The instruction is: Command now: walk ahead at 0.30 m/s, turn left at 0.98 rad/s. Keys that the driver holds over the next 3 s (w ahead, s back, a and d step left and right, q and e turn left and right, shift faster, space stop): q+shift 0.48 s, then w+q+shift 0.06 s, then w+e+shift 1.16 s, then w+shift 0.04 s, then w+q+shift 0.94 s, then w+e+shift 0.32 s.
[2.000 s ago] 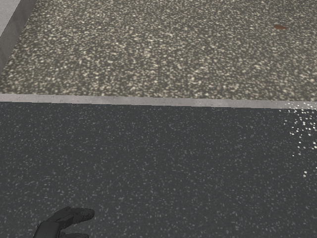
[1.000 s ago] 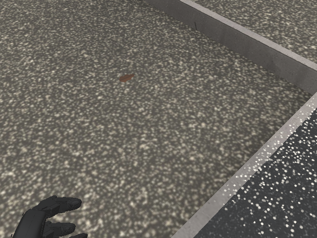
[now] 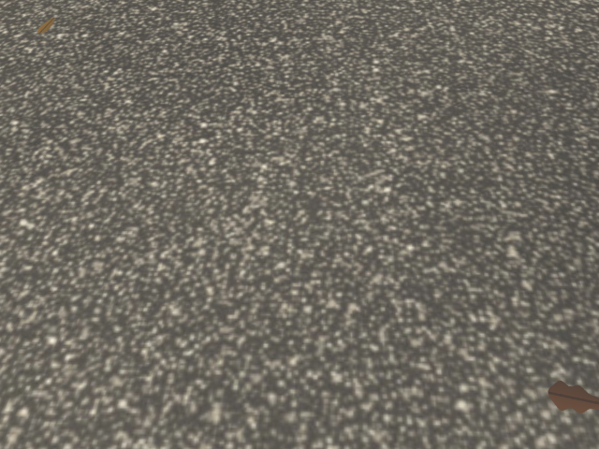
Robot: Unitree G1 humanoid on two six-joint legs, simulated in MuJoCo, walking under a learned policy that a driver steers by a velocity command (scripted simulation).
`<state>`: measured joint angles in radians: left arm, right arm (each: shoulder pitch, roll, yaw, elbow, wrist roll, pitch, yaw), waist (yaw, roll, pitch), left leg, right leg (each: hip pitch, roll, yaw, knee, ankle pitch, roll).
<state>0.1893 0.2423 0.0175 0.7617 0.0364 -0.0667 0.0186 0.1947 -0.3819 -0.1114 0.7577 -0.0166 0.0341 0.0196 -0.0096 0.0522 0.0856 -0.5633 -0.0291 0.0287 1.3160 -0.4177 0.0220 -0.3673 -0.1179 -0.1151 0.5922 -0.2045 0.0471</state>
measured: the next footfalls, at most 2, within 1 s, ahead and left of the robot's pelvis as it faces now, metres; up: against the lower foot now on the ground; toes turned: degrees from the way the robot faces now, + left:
left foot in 0.24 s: +0.23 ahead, +0.11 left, +0.00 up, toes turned +16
right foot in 0.68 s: +0.29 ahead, -0.06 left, +0.00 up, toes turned +37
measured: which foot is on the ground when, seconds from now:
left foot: up 0.00-0.22, down 0.24-0.66, up 0.68-1.00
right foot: down 0.00-0.22, up 0.24-0.66, down 0.68-1.00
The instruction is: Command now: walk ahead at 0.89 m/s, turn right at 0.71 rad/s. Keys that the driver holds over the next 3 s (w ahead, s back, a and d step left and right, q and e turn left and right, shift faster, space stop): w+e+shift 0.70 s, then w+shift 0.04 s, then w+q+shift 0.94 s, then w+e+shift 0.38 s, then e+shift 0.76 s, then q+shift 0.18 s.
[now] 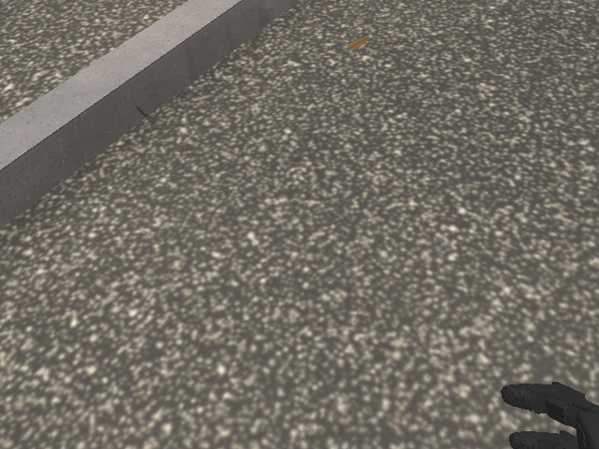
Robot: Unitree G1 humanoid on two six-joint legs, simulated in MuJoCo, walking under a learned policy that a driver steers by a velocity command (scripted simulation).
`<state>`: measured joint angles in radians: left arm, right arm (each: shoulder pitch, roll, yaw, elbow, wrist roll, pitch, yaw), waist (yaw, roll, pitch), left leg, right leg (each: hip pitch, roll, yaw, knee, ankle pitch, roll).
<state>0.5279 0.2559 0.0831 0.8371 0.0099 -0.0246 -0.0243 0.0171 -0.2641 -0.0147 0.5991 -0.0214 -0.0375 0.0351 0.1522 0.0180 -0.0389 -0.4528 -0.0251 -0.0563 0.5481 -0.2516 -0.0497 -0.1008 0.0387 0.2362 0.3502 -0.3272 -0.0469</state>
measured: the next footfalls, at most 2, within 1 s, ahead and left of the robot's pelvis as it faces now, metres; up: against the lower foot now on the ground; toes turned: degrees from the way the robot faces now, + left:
left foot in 0.04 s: +0.11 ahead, +0.13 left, +0.00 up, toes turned -6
right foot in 0.48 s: +0.49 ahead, -0.16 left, +0.00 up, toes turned -30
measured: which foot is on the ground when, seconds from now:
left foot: up 0.00-0.02, down 0.04-0.48, up 0.50-0.88, down 0.90-1.00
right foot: down 0.00-0.04, up 0.06-0.46, down 0.48-0.90, up 0.92-1.00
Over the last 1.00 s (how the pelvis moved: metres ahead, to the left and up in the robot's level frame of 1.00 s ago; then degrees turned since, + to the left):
0.29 0.07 0.02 24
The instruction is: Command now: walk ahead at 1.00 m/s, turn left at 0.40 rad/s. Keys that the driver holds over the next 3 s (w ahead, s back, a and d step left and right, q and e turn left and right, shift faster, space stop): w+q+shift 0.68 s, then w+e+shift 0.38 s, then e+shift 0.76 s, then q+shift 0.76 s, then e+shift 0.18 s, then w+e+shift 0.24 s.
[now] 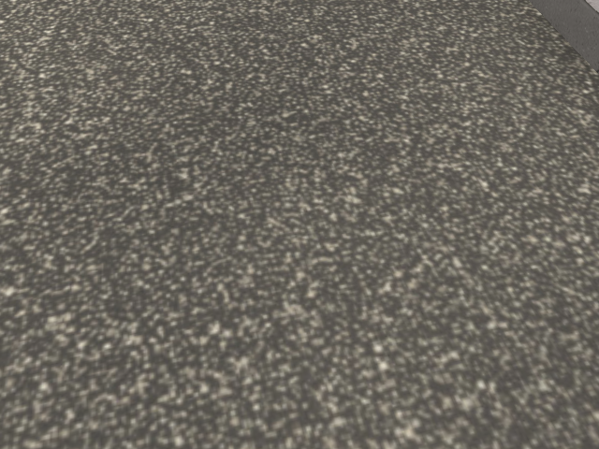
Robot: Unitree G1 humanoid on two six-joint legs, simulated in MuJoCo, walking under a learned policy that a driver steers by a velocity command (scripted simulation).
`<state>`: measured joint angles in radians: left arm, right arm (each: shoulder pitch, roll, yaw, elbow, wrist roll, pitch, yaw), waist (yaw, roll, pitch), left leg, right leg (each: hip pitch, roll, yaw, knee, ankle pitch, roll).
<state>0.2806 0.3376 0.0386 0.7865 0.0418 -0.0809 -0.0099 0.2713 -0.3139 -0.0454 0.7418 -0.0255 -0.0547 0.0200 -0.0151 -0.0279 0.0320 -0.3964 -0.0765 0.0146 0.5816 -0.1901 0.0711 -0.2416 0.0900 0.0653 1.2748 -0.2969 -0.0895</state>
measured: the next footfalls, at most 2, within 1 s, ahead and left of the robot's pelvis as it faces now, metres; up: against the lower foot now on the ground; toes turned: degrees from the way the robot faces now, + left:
right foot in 0.32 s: +0.52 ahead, -0.09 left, +0.00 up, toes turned +17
left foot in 0.76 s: +0.81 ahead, +0.29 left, +0.00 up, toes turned +40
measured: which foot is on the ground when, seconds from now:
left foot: down 0.00-0.32, up 0.34-0.74, down 0.76-1.00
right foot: up 0.00-0.30, down 0.32-0.74, up 0.76-1.00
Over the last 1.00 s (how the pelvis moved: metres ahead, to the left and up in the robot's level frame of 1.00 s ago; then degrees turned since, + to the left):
0.79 -0.27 -0.02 -40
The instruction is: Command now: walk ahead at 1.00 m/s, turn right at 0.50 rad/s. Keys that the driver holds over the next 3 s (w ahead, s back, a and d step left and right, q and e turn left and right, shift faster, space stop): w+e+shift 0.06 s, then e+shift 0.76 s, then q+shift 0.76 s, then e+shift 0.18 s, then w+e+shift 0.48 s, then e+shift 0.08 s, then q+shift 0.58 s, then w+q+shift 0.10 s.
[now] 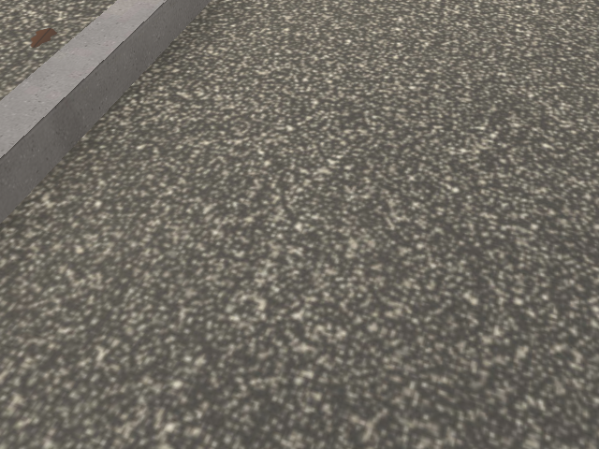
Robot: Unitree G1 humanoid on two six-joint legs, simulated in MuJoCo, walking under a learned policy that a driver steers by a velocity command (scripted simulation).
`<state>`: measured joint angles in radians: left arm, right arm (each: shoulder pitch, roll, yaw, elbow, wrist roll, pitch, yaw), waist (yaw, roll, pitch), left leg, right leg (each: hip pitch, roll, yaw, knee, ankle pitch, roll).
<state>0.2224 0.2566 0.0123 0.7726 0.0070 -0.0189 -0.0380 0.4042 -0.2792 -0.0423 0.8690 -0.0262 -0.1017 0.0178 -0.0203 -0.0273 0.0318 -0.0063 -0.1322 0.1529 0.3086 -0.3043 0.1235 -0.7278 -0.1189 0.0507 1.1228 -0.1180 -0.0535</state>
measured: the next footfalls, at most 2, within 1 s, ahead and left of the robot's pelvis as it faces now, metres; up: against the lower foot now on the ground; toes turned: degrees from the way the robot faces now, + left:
right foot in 0.20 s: +0.40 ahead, -0.09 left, +0.00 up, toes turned -12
left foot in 0.70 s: +0.62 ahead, -0.02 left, +0.00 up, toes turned -48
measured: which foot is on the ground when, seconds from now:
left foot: down 0.00-0.20, up 0.22-0.68, down 0.70-1.00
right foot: up 0.00-0.18, down 0.20-0.70, up 0.72-1.00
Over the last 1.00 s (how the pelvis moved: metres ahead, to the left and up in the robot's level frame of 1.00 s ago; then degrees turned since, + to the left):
0.86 0.28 0.01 33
